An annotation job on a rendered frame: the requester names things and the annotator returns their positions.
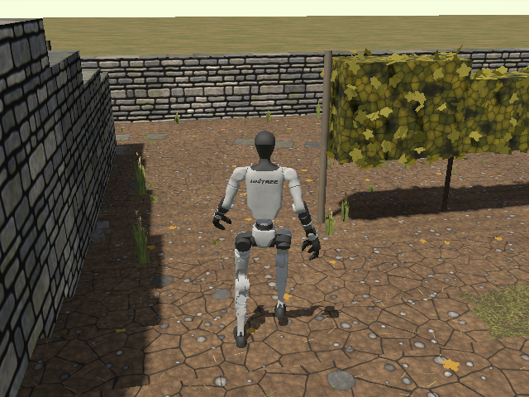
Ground robot left forearm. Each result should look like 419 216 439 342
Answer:
214 196 229 219

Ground right robot hand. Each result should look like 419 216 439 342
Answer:
302 237 321 260

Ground right robot foot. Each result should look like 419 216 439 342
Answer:
274 304 286 318

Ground robot right forearm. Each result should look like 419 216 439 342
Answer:
298 201 317 241

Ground right robot upper arm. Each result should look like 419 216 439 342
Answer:
282 167 306 214

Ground left robot upper arm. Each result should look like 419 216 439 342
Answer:
222 166 248 210

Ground left robot hand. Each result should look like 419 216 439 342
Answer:
212 216 231 230

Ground right robot thigh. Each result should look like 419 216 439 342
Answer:
274 229 292 268

